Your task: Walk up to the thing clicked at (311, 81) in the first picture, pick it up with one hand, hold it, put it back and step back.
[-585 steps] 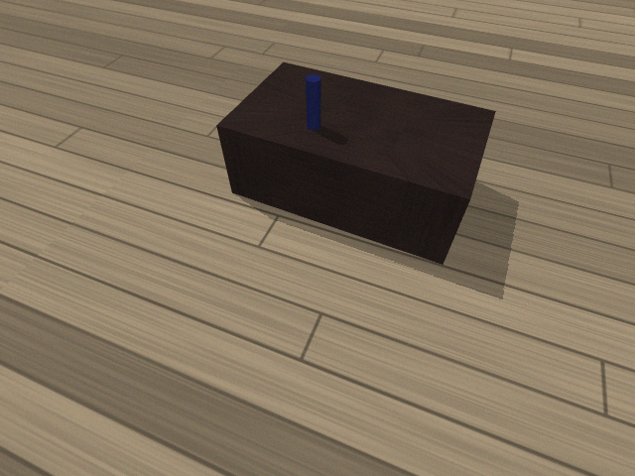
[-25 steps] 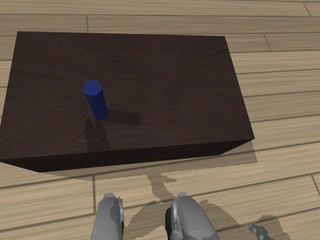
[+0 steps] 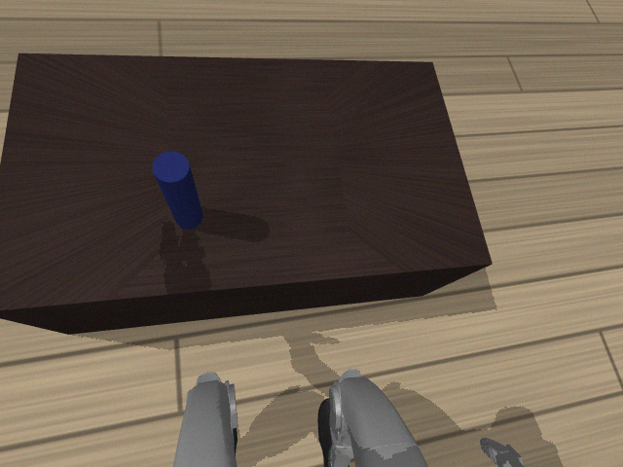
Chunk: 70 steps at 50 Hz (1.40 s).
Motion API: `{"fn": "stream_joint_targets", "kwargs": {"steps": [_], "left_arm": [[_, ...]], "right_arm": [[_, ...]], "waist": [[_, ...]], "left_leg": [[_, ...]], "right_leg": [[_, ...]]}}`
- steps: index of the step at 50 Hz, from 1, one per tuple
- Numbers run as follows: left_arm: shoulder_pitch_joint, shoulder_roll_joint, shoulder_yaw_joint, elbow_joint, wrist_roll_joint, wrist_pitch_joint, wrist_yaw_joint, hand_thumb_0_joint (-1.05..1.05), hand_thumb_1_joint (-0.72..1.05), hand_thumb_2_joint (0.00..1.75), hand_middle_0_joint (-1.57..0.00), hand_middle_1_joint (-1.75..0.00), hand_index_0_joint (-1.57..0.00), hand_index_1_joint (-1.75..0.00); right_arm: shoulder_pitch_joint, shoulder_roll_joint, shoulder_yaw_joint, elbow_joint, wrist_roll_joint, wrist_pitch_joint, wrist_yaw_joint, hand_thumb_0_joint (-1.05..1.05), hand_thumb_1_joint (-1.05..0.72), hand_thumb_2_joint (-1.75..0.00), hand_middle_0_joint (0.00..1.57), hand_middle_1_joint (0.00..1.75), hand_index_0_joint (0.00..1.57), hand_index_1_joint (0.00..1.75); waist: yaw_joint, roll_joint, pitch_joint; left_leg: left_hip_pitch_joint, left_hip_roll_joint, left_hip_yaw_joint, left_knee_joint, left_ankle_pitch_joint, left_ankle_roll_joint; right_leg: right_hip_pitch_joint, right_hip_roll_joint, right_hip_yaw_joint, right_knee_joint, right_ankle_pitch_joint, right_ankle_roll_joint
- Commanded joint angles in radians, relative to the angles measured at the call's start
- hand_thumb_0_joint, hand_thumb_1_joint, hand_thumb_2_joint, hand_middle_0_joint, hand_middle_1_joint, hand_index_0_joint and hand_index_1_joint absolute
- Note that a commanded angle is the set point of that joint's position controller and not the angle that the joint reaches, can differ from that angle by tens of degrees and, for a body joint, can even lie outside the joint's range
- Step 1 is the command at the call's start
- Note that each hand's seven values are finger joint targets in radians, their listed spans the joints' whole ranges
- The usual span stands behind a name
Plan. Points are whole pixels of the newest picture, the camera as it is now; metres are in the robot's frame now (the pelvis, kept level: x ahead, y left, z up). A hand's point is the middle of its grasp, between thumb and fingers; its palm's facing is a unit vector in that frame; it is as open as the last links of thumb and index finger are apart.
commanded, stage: go down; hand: left
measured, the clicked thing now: (181, 195) +0.53 +0.17 -0.21
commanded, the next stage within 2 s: none
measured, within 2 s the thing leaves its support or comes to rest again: neither
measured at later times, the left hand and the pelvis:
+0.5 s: hand out of the picture +0.46 +0.36 +0.07, palm faces +0.13 -0.99 -0.01, open 16.9 cm; pelvis +0.00 +0.00 +0.00, yaw +0 degrees
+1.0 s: hand out of the picture +0.46 +0.36 +0.08, palm faces +0.14 -0.99 +0.00, open 16.9 cm; pelvis +0.00 +0.00 +0.00, yaw +0 degrees
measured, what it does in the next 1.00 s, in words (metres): stands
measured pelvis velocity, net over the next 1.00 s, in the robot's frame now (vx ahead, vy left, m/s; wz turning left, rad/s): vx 0.00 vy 0.00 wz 0.00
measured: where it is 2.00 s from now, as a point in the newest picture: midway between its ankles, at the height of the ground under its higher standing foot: (280, 462)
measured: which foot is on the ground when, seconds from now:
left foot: down 0.00-1.00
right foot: down 0.00-1.00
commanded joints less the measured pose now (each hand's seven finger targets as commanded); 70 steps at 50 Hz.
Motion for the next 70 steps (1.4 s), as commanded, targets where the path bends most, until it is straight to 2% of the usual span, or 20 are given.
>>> {"fn": "stream_joint_targets", "kwargs": {"steps": [1,3,6,8,13,16,18,23,25,30,34,37,40,44,47,48,51,54,56,70], "left_arm": [[-0.289,0.364,0.033,-0.213,-0.036,-0.052,-0.003,0.00,-0.38,0.10,-0.06,-0.06,-0.03,-0.07],[-0.287,0.391,0.049,-0.232,-0.037,-0.054,0.001,0.00,-0.39,0.09,-0.06,-0.05,-0.04,-0.06],[-0.251,0.338,0.024,-0.211,-0.046,-0.053,-0.006,0.00,-0.39,0.09,-0.05,-0.05,-0.03,-0.07],[-0.277,0.381,0.051,-0.257,-0.047,-0.062,0.001,0.00,-0.38,0.09,-0.05,-0.05,-0.03,-0.06],[-0.259,0.311,0.012,-0.209,-0.058,-0.068,-0.013,0.00,-0.39,0.08,-0.05,-0.05,-0.03,-0.06],[-0.310,0.368,0.046,-0.266,-0.059,-0.085,-0.010,0.00,-0.39,0.07,-0.06,-0.04,-0.04,-0.05],[-0.309,0.305,0.006,-0.231,-0.065,-0.083,-0.020,0.00,-0.37,0.08,-0.05,-0.04,-0.03,-0.05],[-0.325,0.385,0.053,-0.253,-0.061,-0.092,-0.010,0.00,-0.39,0.08,-0.05,-0.04,-0.03,-0.05],[-0.330,0.345,0.030,-0.248,-0.059,-0.089,-0.013,0.00,-0.38,0.09,-0.05,-0.04,-0.03,-0.05],[-0.334,0.391,0.060,-0.250,-0.056,-0.090,-0.007,0.00,-0.37,0.08,-0.05,-0.04,-0.03,-0.05],[-0.268,0.310,0.026,-0.170,-0.067,-0.082,-0.020,0.00,-0.37,0.08,-0.04,-0.04,-0.03,-0.05],[-0.312,0.371,0.057,-0.257,-0.071,-0.098,-0.016,0.00,-0.36,0.07,-0.05,-0.04,-0.04,-0.05],[-0.301,0.312,0.027,-0.238,-0.084,-0.096,-0.021,0.00,-0.39,0.07,-0.05,-0.05,-0.04,-0.05],[-0.330,0.386,0.068,-0.289,-0.081,-0.105,-0.010,0.00,-0.37,0.07,-0.05,-0.05,-0.04,-0.05],[-0.286,0.320,0.035,-0.244,-0.087,-0.098,-0.018,0.00,-0.37,0.07,-0.05,-0.04,-0.04,-0.05],[-0.309,0.368,0.071,-0.308,-0.090,-0.105,-0.013,0.00,-0.35,0.08,-0.04,-0.04,-0.03,-0.05],[-0.283,0.377,0.082,-0.274,-0.083,-0.097,-0.011,0.00,-0.35,0.08,-0.04,-0.04,-0.03,-0.04],[-0.290,0.362,0.072,-0.279,-0.084,-0.098,-0.010,0.00,-0.36,0.07,-0.05,-0.04,-0.04,-0.05],[-0.268,0.314,0.047,-0.246,-0.085,-0.092,-0.014,0.00,-0.37,0.07,-0.04,-0.04,-0.04,-0.05],[-0.307,0.363,0.073,-0.274,-0.091,-0.100,-0.015,0.00,-0.39,0.07,-0.04,-0.05,-0.04,-0.05]], "right_arm": [[0.178,-0.216,-0.080,-0.043,0.007,-0.015,-0.018,0.00,-0.89,-0.90,0.20,0.30,0.20,0.30],[0.165,-0.215,-0.079,-0.051,0.008,-0.016,-0.021,0.00,-0.89,-0.90,0.20,0.30,0.20,0.30],[0.180,-0.211,-0.083,-0.024,0.009,-0.015,-0.020,0.00,-0.90,-0.90,0.20,0.30,0.20,0.30],[0.157,-0.216,-0.083,-0.049,0.011,-0.017,-0.021,0.00,-0.89,-0.90,0.20,0.30,0.20,0.30],[0.177,-0.209,-0.083,-0.013,0.008,-0.016,-0.021,0.00,-0.90,-0.90,0.20,0.30,0.20,0.30],[0.152,-0.215,-0.082,-0.041,0.006,-0.021,-0.023,0.00,-0.90,-0.90,0.20,0.30,0.20,0.30],[0.175,-0.211,-0.085,-0.010,0.006,-0.018,-0.021,0.00,-0.89,-0.90,0.20,0.30,0.20,0.30],[0.158,-0.215,-0.074,-0.032,0.002,-0.021,-0.023,0.00,-0.89,-0.90,0.20,0.30,0.20,0.30],[0.163,-0.213,-0.077,-0.028,0.002,-0.018,-0.021,0.00,-0.89,-0.90,0.20,0.30,0.20,0.30],[0.151,-0.213,-0.072,-0.040,0.002,-0.016,-0.020,0.00,-0.90,-0.90,0.20,0.30,0.20,0.30],[0.167,-0.209,-0.073,-0.021,0.004,-0.013,-0.022,0.00,-0.90,-0.90,0.20,0.30,0.20,0.30],[0.150,-0.216,-0.076,-0.048,0.007,-0.018,-0.023,0.00,-0.89,-0.90,0.20,0.30,0.20,0.30],[0.155,-0.210,-0.076,-0.032,0.010,-0.022,-0.025,0.00,-0.89,-0.90,0.20,0.30,0.20,0.30],[0.150,-0.214,-0.077,-0.039,0.011,-0.022,-0.028,0.00,-0.89,-0.90,0.20,0.30,0.20,0.30],[0.176,-0.208,-0.077,-0.003,0.009,-0.018,-0.029,0.00,-0.90,-0.90,0.20,0.30,0.20,0.30],[0.164,-0.217,-0.079,-0.019,0.008,-0.017,-0.029,0.00,-0.89,-0.90,0.20,0.30,0.20,0.30],[0.152,-0.217,-0.078,-0.030,0.008,-0.015,-0.032,0.00,-0.89,-0.90,0.20,0.30,0.20,0.30],[0.145,-0.209,-0.078,-0.036,0.011,-0.017,-0.033,0.00,-0.90,-0.90,0.20,0.30,0.20,0.30],[0.148,-0.207,-0.077,-0.030,0.008,-0.019,-0.032,0.00,-0.90,-0.90,0.20,0.30,0.20,0.30],[0.145,-0.215,-0.078,-0.025,0.009,-0.022,-0.034,0.00,-0.90,-0.90,0.20,0.30,0.20,0.30]], "waist": [[0.031,0.237,-0.524],[0.035,0.238,-0.526],[0.037,0.257,-0.495],[0.047,0.263,-0.500],[0.030,0.248,-0.475],[0.036,0.272,-0.504],[0.022,0.269,-0.496],[0.037,0.266,-0.530],[0.034,0.283,-0.523],[0.040,0.279,-0.518],[0.024,0.233,-0.477],[0.042,0.262,-0.506],[0.024,0.252,-0.485],[0.043,0.277,-0.505],[0.038,0.284,-0.500],[0.052,0.297,-0.542],[0.050,0.279,-0.521],[0.046,0.252,-0.506],[0.038,0.254,-0.489],[0.040,0.263,-0.529]], "left_leg": [[0.538,-0.041,-0.025,-0.123,0.459,0.024],[0.524,-0.044,-0.018,-0.121,0.437,0.027],[0.543,-0.042,-0.027,-0.134,0.444,0.018],[0.551,-0.042,-0.028,-0.144,0.430,0.017],[0.573,-0.037,-0.036,-0.138,0.462,0.015],[0.579,-0.037,-0.038,-0.138,0.453,0.014],[0.589,-0.037,-0.038,-0.137,0.445,0.012],[0.568,-0.039,-0.038,-0.117,0.488,0.018],[0.586,-0.038,-0.041,-0.128,0.476,0.014],[0.560,-0.038,-0.044,-0.135,0.426,0.012],[0.520,-0.038,-0.038,-0.131,0.392,0.017],[0.532,-0.040,-0.037,-0.137,0.380,0.015],[0.528,-0.039,-0.038,-0.132,0.376,0.014],[0.527,-0.043,-0.036,-0.140,0.343,0.013],[0.561,-0.041,-0.040,-0.137,0.384,0.008],[0.591,-0.039,-0.045,-0.132,0.440,0.006],[0.578,-0.039,-0.045,-0.130,0.461,0.007],[0.540,-0.043,-0.033,-0.138,0.394,0.018],[0.542,-0.041,-0.035,-0.129,0.429,0.016],[0.566,-0.040,-0.043,-0.123,0.448,0.014]], "right_leg": [[0.146,0.037,0.012,-0.130,0.338,-0.057],[0.158,0.035,0.020,-0.138,0.334,-0.055],[0.119,0.038,0.006,-0.134,0.317,-0.061],[0.122,0.037,0.007,-0.137,0.298,-0.063],[0.082,0.042,-0.001,-0.137,0.307,-0.062],[0.096,0.036,0.004,-0.129,0.301,-0.063],[0.078,0.039,0.004,-0.131,0.297,-0.064],[0.103,0.035,0.007,-0.118,0.330,-0.061],[0.079,0.036,0.004,-0.118,0.309,-0.064],[0.081,0.039,0.001,-0.119,0.274,-0.067],[0.080,0.043,-0.001,-0.124,0.275,-0.064],[0.088,0.040,0.004,-0.122,0.260,-0.065],[0.072,0.041,0.003,-0.121,0.262,-0.063],[0.091,0.039,0.006,-0.121,0.242,-0.066],[0.064,0.042,0.000,-0.120,0.256,-0.067],[0.068,0.040,-0.002,-0.114,0.280,-0.067],[0.081,0.042,-0.005,-0.117,0.297,-0.066],[0.116,0.041,0.006,-0.129,0.278,-0.063],[0.090,0.040,0.003,-0.125,0.292,-0.063],[0.087,0.038,0.004,-0.113,0.299,-0.064]]}}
